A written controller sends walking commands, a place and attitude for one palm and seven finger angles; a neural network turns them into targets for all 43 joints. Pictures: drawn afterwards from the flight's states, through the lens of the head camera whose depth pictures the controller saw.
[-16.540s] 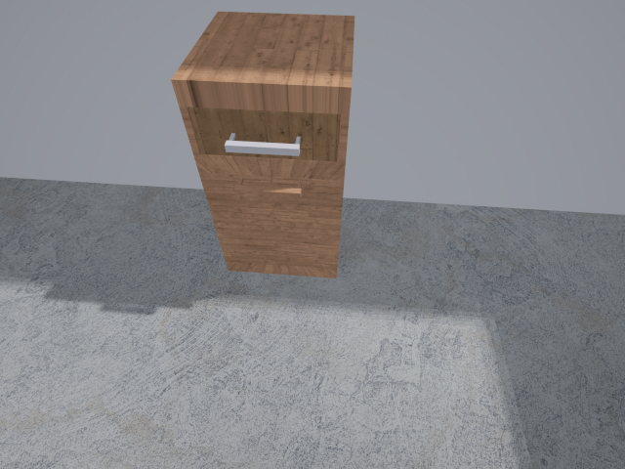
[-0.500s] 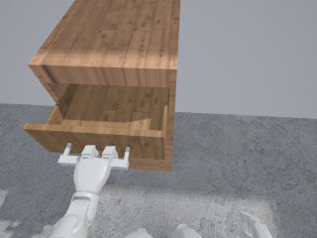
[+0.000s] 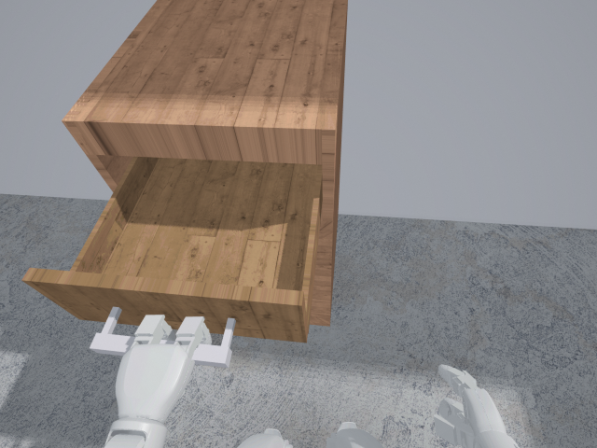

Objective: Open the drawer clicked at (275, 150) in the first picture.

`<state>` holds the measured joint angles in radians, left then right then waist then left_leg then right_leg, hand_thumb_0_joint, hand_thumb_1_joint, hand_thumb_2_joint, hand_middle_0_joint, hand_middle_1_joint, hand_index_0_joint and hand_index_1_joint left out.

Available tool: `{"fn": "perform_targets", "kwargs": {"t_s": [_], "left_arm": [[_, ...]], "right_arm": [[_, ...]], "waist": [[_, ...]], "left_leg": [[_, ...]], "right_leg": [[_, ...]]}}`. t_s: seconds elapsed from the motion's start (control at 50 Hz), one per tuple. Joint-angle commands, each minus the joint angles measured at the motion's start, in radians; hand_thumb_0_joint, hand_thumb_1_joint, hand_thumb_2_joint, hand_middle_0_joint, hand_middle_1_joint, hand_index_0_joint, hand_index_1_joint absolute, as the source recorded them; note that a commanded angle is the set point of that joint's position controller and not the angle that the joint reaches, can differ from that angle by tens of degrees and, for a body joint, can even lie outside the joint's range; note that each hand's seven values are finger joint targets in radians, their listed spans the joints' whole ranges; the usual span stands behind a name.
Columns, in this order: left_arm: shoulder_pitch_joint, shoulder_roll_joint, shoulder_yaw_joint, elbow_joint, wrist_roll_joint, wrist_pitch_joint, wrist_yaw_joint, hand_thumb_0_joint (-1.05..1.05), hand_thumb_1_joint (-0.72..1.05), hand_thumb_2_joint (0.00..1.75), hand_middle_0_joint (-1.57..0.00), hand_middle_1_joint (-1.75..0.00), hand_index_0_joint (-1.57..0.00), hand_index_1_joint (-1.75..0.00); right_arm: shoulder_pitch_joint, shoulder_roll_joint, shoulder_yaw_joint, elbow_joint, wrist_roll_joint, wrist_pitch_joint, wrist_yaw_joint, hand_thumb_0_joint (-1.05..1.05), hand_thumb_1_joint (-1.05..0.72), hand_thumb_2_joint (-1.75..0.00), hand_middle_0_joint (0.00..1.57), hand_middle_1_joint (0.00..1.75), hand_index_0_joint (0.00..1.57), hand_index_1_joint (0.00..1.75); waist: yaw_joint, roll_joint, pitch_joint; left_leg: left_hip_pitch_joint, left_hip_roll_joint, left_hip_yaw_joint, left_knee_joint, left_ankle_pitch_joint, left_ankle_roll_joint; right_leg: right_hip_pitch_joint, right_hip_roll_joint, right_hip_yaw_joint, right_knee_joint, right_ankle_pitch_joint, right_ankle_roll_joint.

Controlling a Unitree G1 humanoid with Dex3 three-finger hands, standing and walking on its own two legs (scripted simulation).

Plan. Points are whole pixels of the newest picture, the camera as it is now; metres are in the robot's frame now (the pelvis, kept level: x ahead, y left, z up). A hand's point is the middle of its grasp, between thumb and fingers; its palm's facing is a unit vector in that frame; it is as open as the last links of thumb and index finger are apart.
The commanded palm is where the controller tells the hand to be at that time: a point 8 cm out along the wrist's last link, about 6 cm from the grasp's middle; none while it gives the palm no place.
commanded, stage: pull the drawer open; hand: left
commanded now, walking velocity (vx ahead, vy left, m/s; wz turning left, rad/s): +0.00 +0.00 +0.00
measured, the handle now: (166, 334) +0.28 +0.21 -0.03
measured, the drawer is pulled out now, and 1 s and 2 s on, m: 0.24 0.30 0.29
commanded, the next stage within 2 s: open the thumb to release the handle in 0.62 s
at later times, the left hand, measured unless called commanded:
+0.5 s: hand (160, 428) +0.16 +0.19 -0.05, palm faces -0.10 -0.11 -0.99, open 5.8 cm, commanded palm +0.13 +0.22 +0.00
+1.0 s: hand (152, 425) +0.17 +0.21 -0.04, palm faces -0.08 -0.12 -0.99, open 7.6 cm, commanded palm +0.14 +0.21 +0.00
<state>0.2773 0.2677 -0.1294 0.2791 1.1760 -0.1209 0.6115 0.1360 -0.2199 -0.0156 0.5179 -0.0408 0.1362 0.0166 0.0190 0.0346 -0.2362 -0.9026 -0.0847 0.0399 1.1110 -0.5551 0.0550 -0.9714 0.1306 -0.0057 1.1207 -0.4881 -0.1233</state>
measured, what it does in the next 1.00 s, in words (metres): stands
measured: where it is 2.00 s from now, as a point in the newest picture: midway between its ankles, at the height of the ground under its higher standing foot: outside the picture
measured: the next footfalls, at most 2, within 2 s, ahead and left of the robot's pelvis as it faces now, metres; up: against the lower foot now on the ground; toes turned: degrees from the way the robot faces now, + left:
none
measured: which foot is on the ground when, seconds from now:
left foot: down 0.00-1.00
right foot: down 0.00-1.00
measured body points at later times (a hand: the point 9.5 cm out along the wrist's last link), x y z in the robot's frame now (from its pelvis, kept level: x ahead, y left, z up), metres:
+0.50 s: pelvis -0.01 -0.02 -0.02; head +0.06 -0.05 +0.43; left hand +0.16 +0.20 +0.01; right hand +0.20 -0.24 -0.13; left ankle -0.02 +0.09 -0.65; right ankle +0.02 -0.04 -0.65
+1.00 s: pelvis -0.01 -0.02 -0.02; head +0.07 -0.06 +0.42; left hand +0.17 +0.21 +0.01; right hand +0.20 -0.23 -0.14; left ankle -0.02 +0.09 -0.65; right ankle +0.02 -0.04 -0.65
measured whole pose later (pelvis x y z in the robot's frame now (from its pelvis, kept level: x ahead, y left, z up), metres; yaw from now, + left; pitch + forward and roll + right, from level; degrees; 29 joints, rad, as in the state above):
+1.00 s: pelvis -0.01 -0.02 -0.02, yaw +2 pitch +22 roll +3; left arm 0.46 0.31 -0.02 0.09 1.10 -0.23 0.56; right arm 0.11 -0.23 -0.02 0.52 -0.06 0.12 0.01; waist 0.05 0.04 -0.24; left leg -1.02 -0.10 0.02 1.20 -0.57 0.03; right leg -1.09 0.12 -0.04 1.22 -0.51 -0.14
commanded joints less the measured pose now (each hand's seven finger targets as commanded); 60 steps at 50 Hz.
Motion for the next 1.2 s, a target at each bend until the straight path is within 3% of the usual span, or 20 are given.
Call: {"fn": "perform_targets", "kwargs": {"t_s": [0.0,0.06,0.18,0.3,0.44,0.5,0.56,0.66,0.68,0.7,0.72,0.74,0.76,0.78,0.86,0.88,0.96,0.98,1.1,1.18], "left_arm": [[0.012,0.152,0.132,-0.185,-0.037,0.014,0.036,0.00,0.90,0.90,-0.40,-1.35,-0.40,-1.35],[0.090,0.172,0.166,-0.194,-0.050,-0.004,0.032,0.00,0.90,0.90,-0.40,-1.35,-0.40,-1.35],[0.197,0.167,0.168,-0.226,-0.073,-0.031,0.014,0.00,0.90,0.90,-0.40,-1.35,-0.40,-1.35],[0.256,0.206,0.219,-0.261,-0.069,-0.073,0.010,0.00,0.90,0.90,-0.40,-1.35,-0.40,-1.35],[0.283,0.232,0.265,-0.300,-0.076,-0.110,0.010,0.00,0.90,0.90,-0.40,-1.35,-0.40,-1.35],[0.334,0.226,0.268,-0.302,-0.079,-0.119,0.006,0.00,0.90,0.90,-0.40,-1.35,-0.40,-1.35],[0.408,0.237,0.296,-0.307,-0.099,-0.132,-0.001,0.00,0.90,0.90,-0.40,-1.35,-0.40,-1.35],[0.462,0.244,0.317,-0.301,-0.111,-0.150,-0.014,0.00,0.90,0.90,-0.40,-1.35,-0.40,-1.35],[0.470,0.232,0.304,-0.299,-0.109,-0.153,-0.015,0.00,0.90,0.90,-0.40,-1.35,-0.40,-1.35],[0.131,0.183,0.179,-0.344,-0.079,-0.141,-0.007,0.00,0.90,0.90,-0.40,-1.35,-0.40,-1.35],[0.139,0.214,0.239,-0.350,-0.066,-0.148,0.006,0.00,0.83,0.87,-0.40,-1.34,-0.40,-1.34],[0.145,0.209,0.234,-0.334,-0.063,-0.151,0.009,0.00,0.76,0.84,-0.39,-1.34,-0.39,-1.34],[0.235,0.234,0.272,-0.304,-0.058,-0.147,0.016,0.00,0.69,0.81,-0.38,-1.33,-0.38,-1.33],[0.251,0.200,0.232,-0.306,-0.067,-0.138,0.011,0.00,0.62,0.78,-0.38,-1.32,-0.38,-1.32],[0.273,0.207,0.239,-0.335,-0.095,-0.119,0.000,0.00,0.34,0.66,-0.36,-1.29,-0.36,-1.29],[0.273,0.198,0.221,-0.330,-0.098,-0.113,-0.005,0.00,0.27,0.63,-0.35,-1.28,-0.35,-1.28],[0.254,0.193,0.199,-0.321,-0.098,-0.110,-0.020,0.00,-0.01,0.51,-0.33,-1.25,-0.33,-1.25],[0.236,0.171,0.165,-0.321,-0.100,-0.106,-0.025,0.00,-0.08,0.48,-0.33,-1.24,-0.33,-1.24],[0.235,0.186,0.176,-0.324,-0.084,-0.113,-0.022,0.00,-0.50,0.30,-0.30,-1.20,-0.30,-1.20],[0.215,0.189,0.175,-0.323,-0.077,-0.110,-0.016,0.00,-0.50,0.30,-0.30,-1.20,-0.30,-1.20]], "right_arm": [[-0.068,-0.095,-0.028,-0.156,-0.007,-0.044,-0.007,0.00,-0.90,-0.90,0.20,0.30,0.20,0.30],[-0.070,-0.091,-0.024,-0.160,-0.005,-0.054,-0.009,0.00,-0.90,-0.90,0.20,0.30,0.20,0.30],[-0.081,-0.083,-0.018,-0.169,-0.006,-0.064,-0.006,0.00,-0.90,-0.90,0.20,0.30,0.20,0.30],[-0.091,-0.080,-0.017,-0.167,-0.016,-0.070,-0.004,0.00,-0.90,-0.90,0.20,0.30,0.20,0.30],[-0.113,-0.072,-0.017,-0.165,-0.020,-0.076,-0.008,0.00,-0.90,-0.90,0.20,0.30,0.20,0.30],[-0.108,-0.070,-0.023,-0.165,-0.021,-0.076,-0.009,0.00,-0.90,-0.90,0.20,0.30,0.20,0.30],[-0.116,-0.057,-0.019,-0.165,-0.015,-0.077,-0.008,0.00,-0.90,-0.90,0.20,0.30,0.20,0.30],[-0.137,-0.044,-0.018,-0.157,-0.011,-0.071,-0.005,0.00,-0.90,-0.90,0.20,0.30,0.20,0.30],[-0.140,-0.045,-0.020,-0.156,-0.012,-0.071,-0.004,0.00,-0.90,-0.90,0.20,0.30,0.20,0.30],[-0.124,-0.086,-0.017,-0.137,-0.030,-0.066,-0.001,0.00,-0.90,-0.90,0.20,0.30,0.20,0.30],[-0.101,-0.074,-0.033,-0.139,-0.030,-0.074,-0.005,0.00,-0.90,-0.90,0.20,0.30,0.20,0.30],[-0.114,-0.073,-0.022,-0.137,-0.034,-0.077,-0.008,0.00,-0.90,-0.90,0.20,0.30,0.20,0.30],[-0.096,-0.075,-0.027,-0.139,-0.035,-0.080,-0.008,0.00,-0.90,-0.90,0.20,0.30,0.20,0.30],[-0.093,-0.075,-0.025,-0.147,-0.033,-0.078,-0.004,0.00,-0.90,-0.90,0.20,0.30,0.20,0.30],[-0.082,-0.074,-0.026,-0.156,-0.027,-0.072,-0.004,0.00,-0.90,-0.90,0.20,0.30,0.20,0.30],[-0.087,-0.077,-0.027,-0.159,-0.024,-0.069,-0.006,0.00,-0.90,-0.90,0.20,0.30,0.20,0.30],[-0.084,-0.082,-0.023,-0.162,-0.023,-0.064,-0.007,0.00,-0.90,-0.90,0.20,0.30,0.20,0.30],[-0.089,-0.084,-0.024,-0.163,-0.021,-0.065,-0.008,0.00,-0.90,-0.90,0.20,0.30,0.20,0.30],[-0.081,-0.089,-0.025,-0.169,-0.025,-0.063,-0.005,0.00,-0.90,-0.90,0.20,0.30,0.20,0.30],[-0.078,-0.093,-0.026,-0.174,-0.025,-0.060,-0.003,0.00,-0.90,-0.90,0.20,0.30,0.20,0.30]], "waist": [[0.014,-0.076,-0.223],[0.028,-0.082,-0.238],[0.029,-0.095,-0.195],[0.040,-0.095,-0.193],[0.039,-0.079,-0.184],[0.056,-0.086,-0.204],[0.076,-0.092,-0.241],[0.083,-0.115,-0.223],[0.078,-0.102,-0.204],[-0.024,-0.115,-0.180],[0.010,-0.083,-0.206],[0.002,-0.088,-0.187],[0.036,-0.060,-0.234],[0.027,-0.059,-0.226],[0.034,-0.091,-0.295],[0.026,-0.093,-0.264],[0.019,-0.129,-0.245],[0.007,-0.111,-0.206],[0.022,-0.075,-0.205],[0.019,-0.064,-0.181]], "left_leg": [[0.013,0.007,-0.065,-0.069,0.211,-0.010],[-0.010,0.003,-0.067,-0.062,0.214,-0.013],[-0.057,0.003,-0.068,-0.048,0.189,-0.013],[-0.125,0.002,-0.065,-0.011,0.145,-0.019],[-0.156,0.002,-0.068,0.021,0.123,-0.013],[-0.174,0.000,-0.064,0.035,0.112,-0.019],[-0.176,-0.002,-0.064,0.024,0.141,-0.020],[-0.197,-0.003,-0.067,0.026,0.149,-0.024],[-0.201,-0.001,-0.070,0.026,0.149,-0.024],[-0.208,0.009,-0.081,0.059,0.122,-0.015],[-0.192,0.009,-0.073,0.068,0.113,-0.017],[-0.187,0.011,-0.077,0.066,0.121,-0.012],[-0.168,0.007,-0.071,0.066,0.128,-0.019],[-0.155,0.005,-0.074,0.057,0.146,-0.016],[-0.143,0.002,-0.071,0.039,0.179,-0.017],[-0.145,0.002,-0.073,0.035,0.176,-0.017],[-0.141,0.001,-0.071,0.023,0.155,-0.012],[-0.147,0.005,-0.071,0.024,0.137,-0.011],[-0.123,0.007,-0.067,0.024,0.122,-0.012],[-0.106,0.009,-0.069,0.017,0.119,-0.008]], "right_leg": [[0.300,-0.090,0.229,-0.197,0.315,0.052],[0.332,-0.096,0.251,-0.190,0.357,0.054],[0.350,-0.112,0.278,-0.206,0.375,0.058],[0.334,-0.127,0.328,-0.209,0.297,0.059],[0.292,-0.126,0.329,-0.203,0.210,0.051],[0.299,-0.136,0.346,-0.204,0.192,0.076],[0.363,-0.138,0.344,-0.191,0.286,0.078],[0.394,-0.142,0.358,-0.187,0.365,0.094],[0.389,-0.142,0.357,-0.187,0.377,0.096],[0.261,-0.153,0.344,-0.176,0.332,0.103],[0.257,-0.147,0.338,-0.176,0.261,0.102],[0.239,-0.139,0.324,-0.176,0.258,0.093],[0.250,-0.135,0.337,-0.167,0.247,0.094],[0.260,-0.133,0.314,-0.163,0.292,0.090],[0.341,-0.139,0.303,-0.152,0.397,0.116],[0.340,-0.139,0.301,-0.161,0.403,0.106],[0.317,-0.135,0.290,-0.174,0.326,0.095],[0.303,-0.141,0.294,-0.193,0.299,0.094],[0.250,-0.131,0.289,-0.199,0.188,0.076],[0.213,-0.116,0.263,-0.198,0.127,0.065]]}}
